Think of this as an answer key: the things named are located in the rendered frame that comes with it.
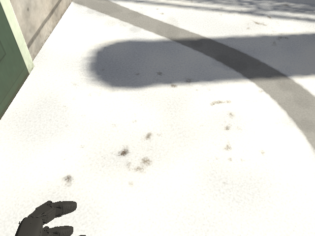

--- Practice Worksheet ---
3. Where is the robot left hand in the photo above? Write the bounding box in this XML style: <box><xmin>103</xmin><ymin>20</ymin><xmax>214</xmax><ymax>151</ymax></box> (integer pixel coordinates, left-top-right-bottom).
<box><xmin>15</xmin><ymin>201</ymin><xmax>86</xmax><ymax>236</ymax></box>

